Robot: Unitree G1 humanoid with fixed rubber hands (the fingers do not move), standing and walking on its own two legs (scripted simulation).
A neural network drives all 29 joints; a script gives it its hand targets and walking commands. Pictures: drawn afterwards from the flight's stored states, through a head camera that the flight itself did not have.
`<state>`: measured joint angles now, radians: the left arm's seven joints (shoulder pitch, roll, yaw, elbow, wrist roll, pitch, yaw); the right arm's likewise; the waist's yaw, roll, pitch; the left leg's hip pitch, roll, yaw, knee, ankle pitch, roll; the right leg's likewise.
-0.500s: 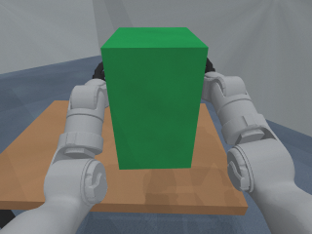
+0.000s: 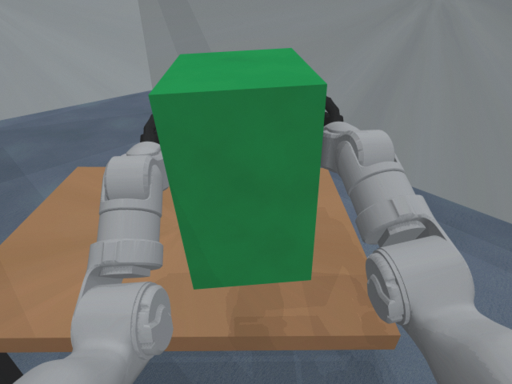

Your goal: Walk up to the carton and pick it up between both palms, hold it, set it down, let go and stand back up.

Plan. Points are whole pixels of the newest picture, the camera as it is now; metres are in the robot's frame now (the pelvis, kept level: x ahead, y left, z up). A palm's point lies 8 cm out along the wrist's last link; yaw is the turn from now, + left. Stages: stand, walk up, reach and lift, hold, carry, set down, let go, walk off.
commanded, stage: hold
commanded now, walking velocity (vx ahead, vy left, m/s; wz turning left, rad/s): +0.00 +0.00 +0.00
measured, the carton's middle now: (244, 164) +0.37 +0.00 +0.26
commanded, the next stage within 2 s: none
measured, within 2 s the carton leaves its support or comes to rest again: neither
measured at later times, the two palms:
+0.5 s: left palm (154, 147) +0.37 +0.13 +0.29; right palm (334, 134) +0.38 -0.13 +0.30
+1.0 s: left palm (153, 153) +0.37 +0.13 +0.28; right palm (332, 137) +0.37 -0.13 +0.30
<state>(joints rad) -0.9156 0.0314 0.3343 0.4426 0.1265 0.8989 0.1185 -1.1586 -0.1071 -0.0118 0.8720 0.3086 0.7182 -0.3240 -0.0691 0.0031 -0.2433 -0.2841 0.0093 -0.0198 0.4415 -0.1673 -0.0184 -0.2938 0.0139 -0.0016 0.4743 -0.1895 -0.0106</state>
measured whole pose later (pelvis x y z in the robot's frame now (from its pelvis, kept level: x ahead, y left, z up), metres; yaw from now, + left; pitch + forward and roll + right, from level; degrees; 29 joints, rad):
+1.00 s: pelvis +0.00 +0.00 +0.00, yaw +0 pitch +0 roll +0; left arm -0.93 0.03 0.34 0.46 0.13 0.89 0.12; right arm -1.17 -0.11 -0.01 0.88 0.31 0.72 -0.32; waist -0.07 0.00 -0.24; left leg -0.28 0.01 -0.02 0.44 -0.17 -0.02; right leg -0.29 0.01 0.00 0.47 -0.19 -0.01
